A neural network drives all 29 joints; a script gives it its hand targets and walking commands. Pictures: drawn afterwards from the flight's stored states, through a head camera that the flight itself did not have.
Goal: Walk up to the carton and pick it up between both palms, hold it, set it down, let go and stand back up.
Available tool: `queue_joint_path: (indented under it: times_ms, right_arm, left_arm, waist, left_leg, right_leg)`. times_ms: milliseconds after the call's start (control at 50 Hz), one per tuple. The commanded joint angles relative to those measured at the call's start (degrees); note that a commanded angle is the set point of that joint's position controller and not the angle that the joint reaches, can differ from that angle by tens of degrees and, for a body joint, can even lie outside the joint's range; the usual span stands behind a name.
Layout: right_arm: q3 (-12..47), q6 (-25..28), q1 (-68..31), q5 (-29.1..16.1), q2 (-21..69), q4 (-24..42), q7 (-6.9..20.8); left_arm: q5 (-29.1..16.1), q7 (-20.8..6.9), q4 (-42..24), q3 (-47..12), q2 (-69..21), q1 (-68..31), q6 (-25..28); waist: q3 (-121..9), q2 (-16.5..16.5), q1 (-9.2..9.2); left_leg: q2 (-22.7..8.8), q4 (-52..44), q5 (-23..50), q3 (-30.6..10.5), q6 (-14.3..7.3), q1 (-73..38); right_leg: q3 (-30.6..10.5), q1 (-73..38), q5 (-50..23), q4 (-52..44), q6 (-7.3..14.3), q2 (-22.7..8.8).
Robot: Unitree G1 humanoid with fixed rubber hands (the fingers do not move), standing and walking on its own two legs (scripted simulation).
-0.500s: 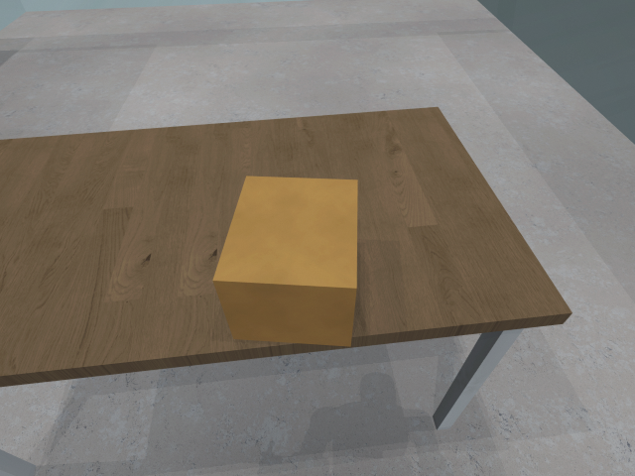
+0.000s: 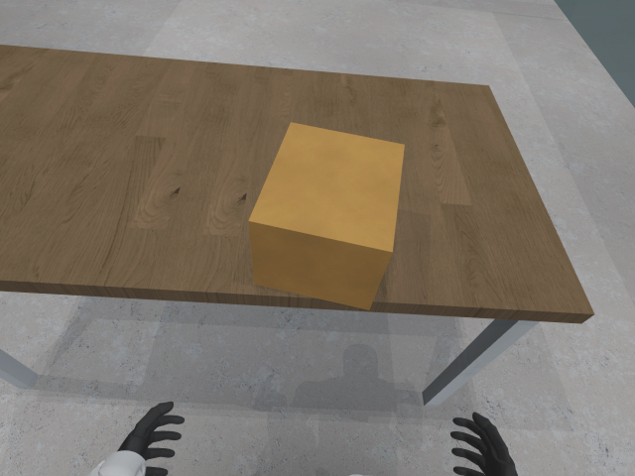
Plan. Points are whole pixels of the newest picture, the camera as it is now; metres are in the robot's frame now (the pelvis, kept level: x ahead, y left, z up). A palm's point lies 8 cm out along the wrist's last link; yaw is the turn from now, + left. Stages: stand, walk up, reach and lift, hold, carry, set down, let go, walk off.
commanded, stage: reach and lift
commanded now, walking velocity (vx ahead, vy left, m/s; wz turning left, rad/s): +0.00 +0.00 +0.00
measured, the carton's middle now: (329, 214) +0.50 -0.02 +0.01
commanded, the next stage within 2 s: none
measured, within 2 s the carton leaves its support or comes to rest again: neither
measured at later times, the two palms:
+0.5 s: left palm (106, 454) +0.17 +0.24 -0.05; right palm out of the picture +0.14 -0.20 -0.05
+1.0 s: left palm (108, 380) +0.24 +0.25 -0.01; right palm (453, 385) +0.24 -0.16 -0.01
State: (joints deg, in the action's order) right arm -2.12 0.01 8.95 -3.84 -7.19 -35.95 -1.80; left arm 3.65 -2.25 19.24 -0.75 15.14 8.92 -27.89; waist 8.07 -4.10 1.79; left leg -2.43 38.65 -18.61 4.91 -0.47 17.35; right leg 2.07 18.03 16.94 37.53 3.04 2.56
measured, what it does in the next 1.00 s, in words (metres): shifts its weight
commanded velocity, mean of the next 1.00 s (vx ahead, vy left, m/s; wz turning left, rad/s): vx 0.00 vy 0.00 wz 0.00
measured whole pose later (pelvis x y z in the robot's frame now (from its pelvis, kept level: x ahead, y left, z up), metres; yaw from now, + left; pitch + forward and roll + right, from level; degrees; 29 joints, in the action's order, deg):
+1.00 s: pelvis +0.05 +0.02 +0.02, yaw +1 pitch -2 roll +0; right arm 0.1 2.7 14.8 -5.5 -0.6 -17.1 -8.0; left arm -11.2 -3.6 17.2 -4.2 20.0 11.5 -0.3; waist 3.7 -2.7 -0.6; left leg -0.2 23.0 -14.6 4.6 -1.4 6.3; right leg 2.0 6.6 13.3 22.0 1.4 1.2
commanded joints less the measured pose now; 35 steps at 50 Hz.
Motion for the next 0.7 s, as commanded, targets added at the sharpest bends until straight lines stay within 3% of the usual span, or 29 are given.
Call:
queue_joint_path:
  times_ms: [0,60,120,140,180,240,300,380,420,460,580,640,680]
  right_arm:
    - [-3.65,1.14,-0.99,3.05,-3.6,10.75,-0.12]
    - [-3.43,1.45,0.42,3.74,-3.19,13.94,-0.29]
    - [-4.27,1.85,2.36,4.97,-2.43,18.32,-1.22]
    - [-4.2,1.98,2.25,5.48,-1.81,20.56,-1.43]
    - [-4.79,2.06,2.73,6.37,-1.8,22.86,-1.55]
    - [-3.85,1.25,3.88,6.66,-0.57,22.18,-1.73]
    - [-3.14,0.61,5.28,5.89,-0.87,21.31,-2.05]
    - [-1.76,0.42,3.76,4.51,0.57,22.27,-2.55]
    - [-1.9,0.99,3.84,3.91,0.32,22.26,-2.43]
    - [-1.05,1.47,2.62,3.31,0.98,23.36,-2.53]
    - [-0.72,2.35,0.62,2.39,2.47,27.23,-3.63]
    - [-1.35,2.55,-0.27,1.89,3.07,28.82,-4.29]
    - [-1.17,2.1,-0.03,1.8,3.5,27.86,-4.78]
  left_arm:
    - [-0.68,2.32,-11.08,2.71,8.24,-10.6,6.13]
    - [-1.74,2.68,-11.03,2.33,7.75,-8.52,8.95]
    - [-4.3,2.4,-12.31,2.58,9.33,-6.77,10.7]
    - [-5.63,2.57,-12.1,2.56,9.67,-6.04,11.37]
    - [-7.67,2.53,-11.13,2.05,9.81,-4.73,12.59]
    - [-8.14,2.31,-7.17,2.25,9.73,-3.54,14.26]
    - [-7.72,1.64,-4.36,2.65,9.28,-1.94,15.39]
    - [-8.37,0.97,-3.38,2.78,9.91,-5.01,17.73]
    - [-8.63,1.03,-4.45,1.73,8.81,-5.68,19.66]
    - [-8.49,1.13,-5.15,2.19,9.46,-6.77,21.48]
    - [-11.96,0.92,-7.64,0.91,11.68,-9.08,25.15]
    - [-13.64,1.32,-9.25,0.37,13.47,-10.98,27.12]
    - [-14.4,1.25,-8.85,-0.26,13.38,-10.65,27.67]
  waist:
    - [-9.77,11.5,0.18]
    - [-10.51,11.98,0.2]
    - [-13.19,7.07,0.58]
    - [-12.48,4.46,-0.21]
    - [-11.86,2.02,0.13]
    - [-7.71,2.75,-1.18]
    - [-8.2,4.74,-2.01]
    - [-6.08,5.36,-2.45]
    - [-5.64,7.83,-1.89]
    - [-6.59,8.79,-2.76]
    - [-8.11,5.52,-1.94]
    - [-9.14,5.94,-2.2]
    - [-9.57,7.37,-1.94]
  left_leg:
    - [-3.41,-11.44,-6.22,-1.33,-1.64,0.13]
    - [-4.96,-15.6,-8.12,-2.05,-3.24,8.51]
    - [-2.54,-15.18,-1.41,-0.24,-2.52,2.43]
    - [-1.95,-14.7,-0.1,0.14,-2.26,0.1]
    - [-1.27,-15.79,-0.14,-0.06,-2.0,-2.51]
    - [-1.61,-18.53,-2.43,0.39,-2.44,0.86]
    - [-2.46,-22.28,-2.38,0.14,-2.88,3.76]
    - [-1.77,-22.65,-2.49,0.44,-2.59,2.46]
    - [-2.87,-24.25,-4.99,-0.63,-2.73,3.12]
    - [-2.83,-24.47,-4.29,-0.1,-3.02,5.41]
    - [-1.13,-22.56,-1.95,-0.28,-2.44,0.33]
    - [-0.38,-21.84,-2.12,-0.76,-1.86,-3.02]
    - [-0.83,-22.45,-0.27,-1.54,-1.4,-3.74]
  right_leg:
    - [-4.45,-4.39,0.46,-8.94,-0.66,-3.69]
    - [-4.05,-16.81,-6.03,-5.9,-1.9,-1.94]
    - [-4.47,-13.22,-5.24,-9.3,-2.08,-3.31]
    - [-5.05,-11.3,-3.5,-11.14,-2.33,-3.53]
    - [-4.98,-9.87,-1.48,-13.46,-2.7,-3.77]
    - [-4.88,-12.54,0.17,-14.63,-2.55,-3.01]
    - [-3.9,-19.15,-3.02,-13.52,-2.66,-1.85]
    - [-4.71,-17.36,-0.19,-15.7,-2.43,-3.03]
    - [-4.25,-18.8,-0.57,-15.32,-2.29,-2.16]
    - [-4.77,-21.07,-2.0,-14.6,-2.19,-2.45]
    - [-6.55,-15.43,0.55,-17.23,-1.99,-4.89]
    - [-7.13,-12.25,2.38,-18.71,-1.78,-5.96]
    - [-6.56,-12.53,-0.69,-18.58,-1.66,-5.97]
